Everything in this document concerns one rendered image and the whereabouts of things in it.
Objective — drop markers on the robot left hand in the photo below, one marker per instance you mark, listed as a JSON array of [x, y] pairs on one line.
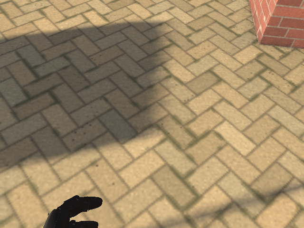
[[60, 217]]

